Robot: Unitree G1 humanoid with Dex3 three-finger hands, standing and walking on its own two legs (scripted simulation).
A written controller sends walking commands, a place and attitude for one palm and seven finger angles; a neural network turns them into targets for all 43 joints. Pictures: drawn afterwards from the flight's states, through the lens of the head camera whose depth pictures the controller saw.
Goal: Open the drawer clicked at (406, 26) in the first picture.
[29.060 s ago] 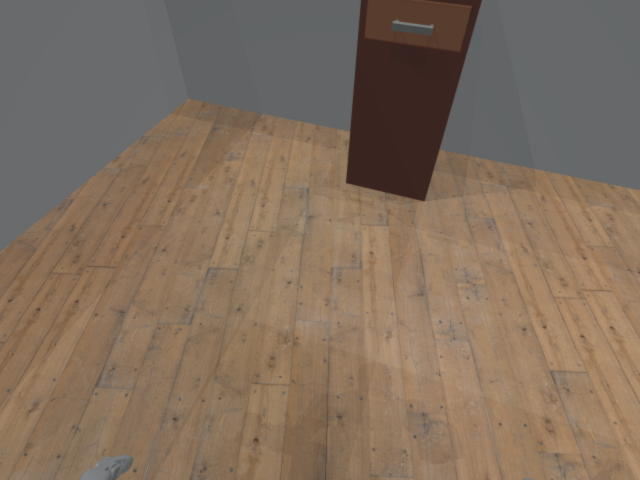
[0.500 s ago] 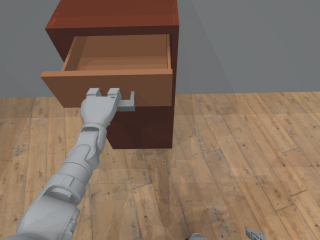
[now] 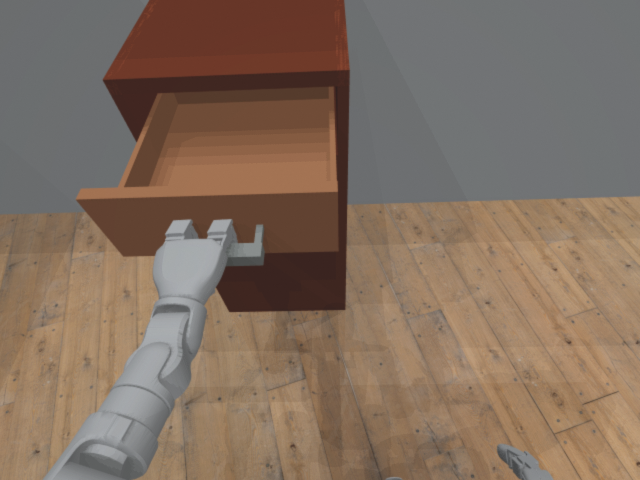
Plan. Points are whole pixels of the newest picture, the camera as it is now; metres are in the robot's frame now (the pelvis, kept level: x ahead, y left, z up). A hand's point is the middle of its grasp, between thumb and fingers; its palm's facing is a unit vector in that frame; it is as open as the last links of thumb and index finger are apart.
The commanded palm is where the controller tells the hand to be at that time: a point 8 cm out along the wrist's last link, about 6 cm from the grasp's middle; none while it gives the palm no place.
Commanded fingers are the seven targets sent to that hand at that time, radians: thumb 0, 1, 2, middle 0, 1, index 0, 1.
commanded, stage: pull the drawer open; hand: left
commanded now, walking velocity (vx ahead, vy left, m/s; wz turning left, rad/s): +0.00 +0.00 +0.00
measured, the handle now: (215, 243) +0.42 +0.17 +0.02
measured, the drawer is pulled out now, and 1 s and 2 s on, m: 0.23 0.29 0.29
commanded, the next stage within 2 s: open the thumb to release the handle in 0.60 s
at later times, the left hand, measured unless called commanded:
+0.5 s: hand (197, 328) +0.31 +0.18 +0.00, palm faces +0.02 -0.06 -1.00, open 5.6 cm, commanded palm +0.27 +0.18 +0.05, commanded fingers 0.00 0.90 0.90 -0.40 -1.35 -0.40 -1.35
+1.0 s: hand (194, 319) +0.32 +0.18 +0.00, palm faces +0.01 -0.01 -1.00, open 7.9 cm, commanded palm +0.30 +0.20 +0.05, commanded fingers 0.00 -0.22 0.42 -0.32 -1.23 -0.32 -1.23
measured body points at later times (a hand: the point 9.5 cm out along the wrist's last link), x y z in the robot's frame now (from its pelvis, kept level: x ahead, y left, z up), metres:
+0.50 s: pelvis -0.01 -0.01 +0.00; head +0.03 -0.04 +0.45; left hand +0.30 +0.18 +0.05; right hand +0.18 -0.24 -0.12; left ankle -0.07 +0.11 -0.72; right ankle +0.03 -0.11 -0.72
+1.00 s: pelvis -0.03 -0.02 +0.00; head +0.02 -0.05 +0.44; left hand +0.31 +0.18 +0.06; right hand +0.13 -0.26 -0.13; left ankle -0.07 +0.11 -0.72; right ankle +0.03 -0.11 -0.72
